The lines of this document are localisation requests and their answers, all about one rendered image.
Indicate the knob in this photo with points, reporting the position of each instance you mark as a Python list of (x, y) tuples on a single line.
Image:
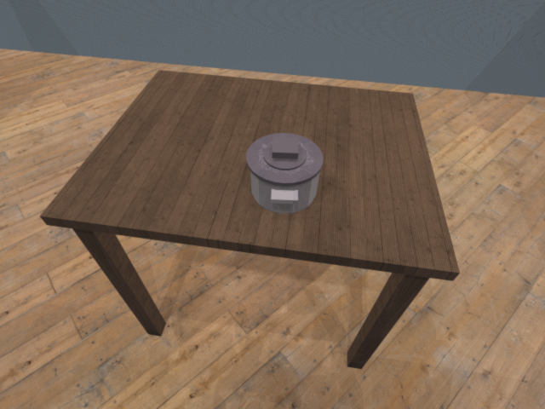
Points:
[(285, 147)]

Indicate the pot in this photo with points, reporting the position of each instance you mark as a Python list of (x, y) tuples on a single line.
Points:
[(284, 200)]

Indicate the table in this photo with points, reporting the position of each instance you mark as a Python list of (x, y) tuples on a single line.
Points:
[(173, 168)]

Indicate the lid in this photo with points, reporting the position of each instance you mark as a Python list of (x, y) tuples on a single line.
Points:
[(284, 171)]

